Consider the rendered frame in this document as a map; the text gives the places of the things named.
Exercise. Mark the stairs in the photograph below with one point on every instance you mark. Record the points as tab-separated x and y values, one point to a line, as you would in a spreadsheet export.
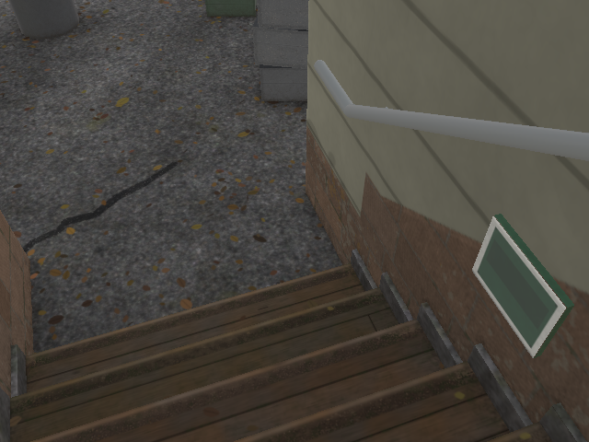
313	359

